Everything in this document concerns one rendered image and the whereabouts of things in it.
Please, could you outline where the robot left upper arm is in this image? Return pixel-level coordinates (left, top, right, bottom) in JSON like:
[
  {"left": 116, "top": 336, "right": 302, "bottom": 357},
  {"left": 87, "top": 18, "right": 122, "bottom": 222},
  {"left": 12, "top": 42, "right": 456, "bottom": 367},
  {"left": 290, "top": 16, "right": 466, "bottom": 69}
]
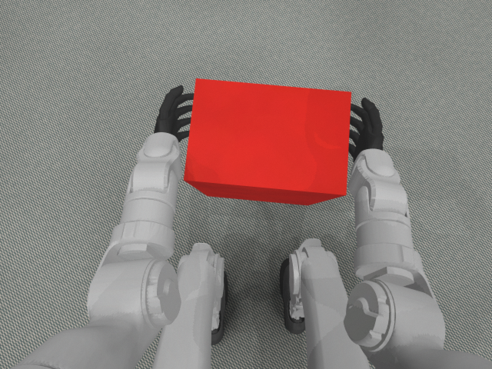
[{"left": 10, "top": 258, "right": 181, "bottom": 369}]

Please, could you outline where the robot shin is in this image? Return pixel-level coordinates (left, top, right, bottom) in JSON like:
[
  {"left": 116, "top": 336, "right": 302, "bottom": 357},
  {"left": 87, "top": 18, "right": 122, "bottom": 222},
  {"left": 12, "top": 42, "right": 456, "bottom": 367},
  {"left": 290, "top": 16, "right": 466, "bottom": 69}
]
[
  {"left": 289, "top": 238, "right": 339, "bottom": 318},
  {"left": 177, "top": 243, "right": 221, "bottom": 329}
]

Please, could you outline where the carton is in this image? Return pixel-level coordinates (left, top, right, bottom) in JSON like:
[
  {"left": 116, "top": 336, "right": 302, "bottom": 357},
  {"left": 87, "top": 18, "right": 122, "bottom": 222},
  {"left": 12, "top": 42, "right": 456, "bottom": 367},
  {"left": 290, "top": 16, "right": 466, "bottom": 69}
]
[{"left": 184, "top": 78, "right": 351, "bottom": 205}]

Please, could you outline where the robot right upper arm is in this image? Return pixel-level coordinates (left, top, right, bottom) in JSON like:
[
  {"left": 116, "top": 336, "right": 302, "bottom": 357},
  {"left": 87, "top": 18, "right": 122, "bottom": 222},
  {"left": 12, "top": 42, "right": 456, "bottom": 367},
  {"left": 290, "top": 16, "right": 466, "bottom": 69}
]
[{"left": 344, "top": 279, "right": 492, "bottom": 369}]

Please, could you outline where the robot right hand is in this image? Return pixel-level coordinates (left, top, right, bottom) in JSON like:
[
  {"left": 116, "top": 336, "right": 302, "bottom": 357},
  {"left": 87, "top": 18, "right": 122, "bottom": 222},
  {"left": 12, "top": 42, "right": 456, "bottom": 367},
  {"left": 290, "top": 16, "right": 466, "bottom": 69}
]
[{"left": 348, "top": 98, "right": 384, "bottom": 161}]

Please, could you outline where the right robot shin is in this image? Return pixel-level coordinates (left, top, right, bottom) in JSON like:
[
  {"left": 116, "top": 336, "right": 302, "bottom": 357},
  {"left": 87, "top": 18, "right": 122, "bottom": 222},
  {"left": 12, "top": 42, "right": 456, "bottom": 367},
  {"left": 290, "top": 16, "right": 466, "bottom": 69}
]
[{"left": 289, "top": 238, "right": 339, "bottom": 318}]

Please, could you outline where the right robot forearm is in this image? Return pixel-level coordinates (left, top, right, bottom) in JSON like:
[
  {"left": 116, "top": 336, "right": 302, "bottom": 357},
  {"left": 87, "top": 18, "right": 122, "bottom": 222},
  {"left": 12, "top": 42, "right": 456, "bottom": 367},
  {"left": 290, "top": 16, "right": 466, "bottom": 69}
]
[{"left": 348, "top": 148, "right": 445, "bottom": 340}]

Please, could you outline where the robot left hand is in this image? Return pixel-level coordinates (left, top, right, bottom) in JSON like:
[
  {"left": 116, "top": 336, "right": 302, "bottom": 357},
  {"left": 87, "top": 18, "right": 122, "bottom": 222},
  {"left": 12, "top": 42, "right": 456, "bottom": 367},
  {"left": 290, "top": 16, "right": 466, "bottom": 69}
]
[{"left": 154, "top": 85, "right": 194, "bottom": 142}]

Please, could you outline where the left robot forearm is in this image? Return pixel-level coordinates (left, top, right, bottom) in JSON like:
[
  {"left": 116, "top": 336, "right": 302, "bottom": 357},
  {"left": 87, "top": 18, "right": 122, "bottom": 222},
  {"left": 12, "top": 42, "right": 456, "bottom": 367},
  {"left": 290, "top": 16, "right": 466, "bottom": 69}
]
[{"left": 87, "top": 132, "right": 183, "bottom": 319}]

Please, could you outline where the left robot shin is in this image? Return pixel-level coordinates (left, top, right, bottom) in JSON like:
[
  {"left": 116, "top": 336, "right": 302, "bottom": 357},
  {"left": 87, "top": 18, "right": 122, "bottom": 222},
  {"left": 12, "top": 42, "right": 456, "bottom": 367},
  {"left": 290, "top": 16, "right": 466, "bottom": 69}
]
[{"left": 177, "top": 243, "right": 221, "bottom": 329}]

